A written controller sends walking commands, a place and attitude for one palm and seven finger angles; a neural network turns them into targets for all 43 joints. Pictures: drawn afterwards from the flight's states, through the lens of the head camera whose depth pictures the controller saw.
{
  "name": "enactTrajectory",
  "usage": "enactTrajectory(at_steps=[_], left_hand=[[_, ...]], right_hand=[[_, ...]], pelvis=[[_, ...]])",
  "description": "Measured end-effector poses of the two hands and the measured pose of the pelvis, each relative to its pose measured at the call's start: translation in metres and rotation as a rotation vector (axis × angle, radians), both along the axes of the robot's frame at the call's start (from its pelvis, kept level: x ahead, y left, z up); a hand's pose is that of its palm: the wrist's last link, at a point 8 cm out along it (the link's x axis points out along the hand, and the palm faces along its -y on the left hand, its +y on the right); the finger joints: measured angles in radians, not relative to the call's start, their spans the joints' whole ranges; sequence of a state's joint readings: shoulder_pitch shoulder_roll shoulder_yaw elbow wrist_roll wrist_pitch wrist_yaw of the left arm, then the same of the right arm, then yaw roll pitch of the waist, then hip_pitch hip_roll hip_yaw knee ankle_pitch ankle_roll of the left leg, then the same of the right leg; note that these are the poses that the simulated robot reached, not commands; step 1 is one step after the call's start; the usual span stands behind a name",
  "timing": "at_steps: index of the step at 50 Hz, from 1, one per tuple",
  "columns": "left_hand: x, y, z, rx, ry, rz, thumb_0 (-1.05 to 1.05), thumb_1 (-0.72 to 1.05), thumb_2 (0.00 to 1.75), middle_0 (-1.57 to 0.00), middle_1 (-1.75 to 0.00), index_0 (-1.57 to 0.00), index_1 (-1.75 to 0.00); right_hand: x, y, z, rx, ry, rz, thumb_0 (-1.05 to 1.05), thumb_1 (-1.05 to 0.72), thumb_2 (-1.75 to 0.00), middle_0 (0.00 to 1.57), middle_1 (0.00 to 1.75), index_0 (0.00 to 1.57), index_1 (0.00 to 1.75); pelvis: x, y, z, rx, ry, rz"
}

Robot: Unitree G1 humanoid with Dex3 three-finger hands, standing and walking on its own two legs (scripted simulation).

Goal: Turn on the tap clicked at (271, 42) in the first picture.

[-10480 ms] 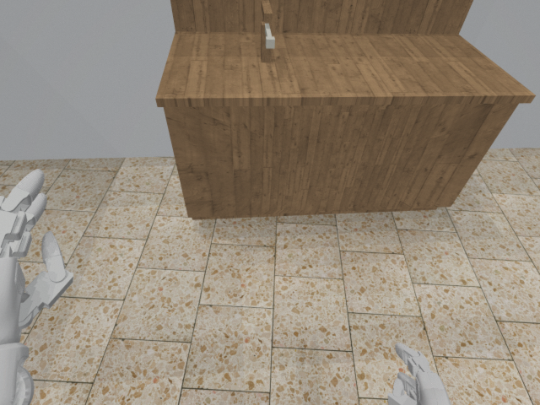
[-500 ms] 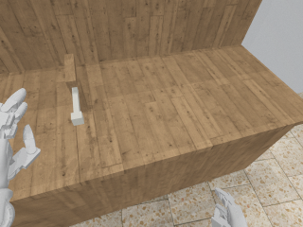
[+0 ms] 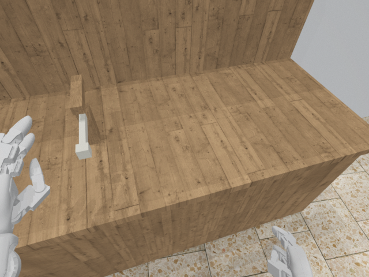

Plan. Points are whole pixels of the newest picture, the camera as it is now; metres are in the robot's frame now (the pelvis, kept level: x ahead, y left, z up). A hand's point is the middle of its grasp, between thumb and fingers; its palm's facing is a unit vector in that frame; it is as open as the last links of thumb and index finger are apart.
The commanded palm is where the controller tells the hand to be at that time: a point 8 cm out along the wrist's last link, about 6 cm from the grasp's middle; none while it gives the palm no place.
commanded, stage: come to a stop and stand still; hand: left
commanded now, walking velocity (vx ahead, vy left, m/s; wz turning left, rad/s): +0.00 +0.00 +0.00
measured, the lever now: (83, 150) +0.36 +0.27 +0.05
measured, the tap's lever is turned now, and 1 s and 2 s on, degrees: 0 0 0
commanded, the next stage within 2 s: look again from close up in 0.40 s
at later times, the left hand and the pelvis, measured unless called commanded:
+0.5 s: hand (58, 189) +0.22 +0.23 +0.15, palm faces +0.35 -0.86 -0.37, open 7.4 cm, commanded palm +0.16 +0.27 +0.17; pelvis +0.00 -0.01 +0.00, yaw +0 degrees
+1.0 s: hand (10, 187) +0.21 +0.29 +0.16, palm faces +0.41 -0.83 -0.37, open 7.4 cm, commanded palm +0.15 +0.30 +0.17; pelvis -0.02 +0.03 -0.01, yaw -2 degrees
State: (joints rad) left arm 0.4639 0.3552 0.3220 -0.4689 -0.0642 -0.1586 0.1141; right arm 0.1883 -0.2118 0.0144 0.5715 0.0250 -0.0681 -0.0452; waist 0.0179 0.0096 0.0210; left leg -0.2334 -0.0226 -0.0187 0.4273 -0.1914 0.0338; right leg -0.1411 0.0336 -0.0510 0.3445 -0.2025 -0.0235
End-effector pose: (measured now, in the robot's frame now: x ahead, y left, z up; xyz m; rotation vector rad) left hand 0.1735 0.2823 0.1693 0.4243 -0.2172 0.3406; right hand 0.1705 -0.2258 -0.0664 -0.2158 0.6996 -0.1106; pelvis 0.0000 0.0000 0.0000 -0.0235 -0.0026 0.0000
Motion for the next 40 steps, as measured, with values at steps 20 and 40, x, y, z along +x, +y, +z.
enactTrajectory(at_steps=[20, 40], left_hand=[[0.003, -0.018, -0.005, -0.007, 0.039, 0.0, 0.01, 0.89, 0.9, -0.21, -0.3, -0.21, -0.31], [0.011, -0.012, -0.013, 0.05, 0.067, -0.198, 0.01, 0.9, 0.9, -0.21, -0.3, -0.2, -0.3]], right_hand=[[-0.016, -0.021, -0.011, 0.006, 0.049, -0.031, 0.01, -0.91, -0.9, 0.2, 0.3, 0.2, 0.3], [-0.039, 0.013, -0.009, 0.063, -0.01, -0.061, 0.01, -0.91, -0.9, 0.2, 0.3, 0.2, 0.3]], pelvis=[[-0.002, -0.016, -0.002, -0.002, 0.002, -0.008], [-0.018, 0.021, -0.007, 0.008, -0.019, -0.073]])
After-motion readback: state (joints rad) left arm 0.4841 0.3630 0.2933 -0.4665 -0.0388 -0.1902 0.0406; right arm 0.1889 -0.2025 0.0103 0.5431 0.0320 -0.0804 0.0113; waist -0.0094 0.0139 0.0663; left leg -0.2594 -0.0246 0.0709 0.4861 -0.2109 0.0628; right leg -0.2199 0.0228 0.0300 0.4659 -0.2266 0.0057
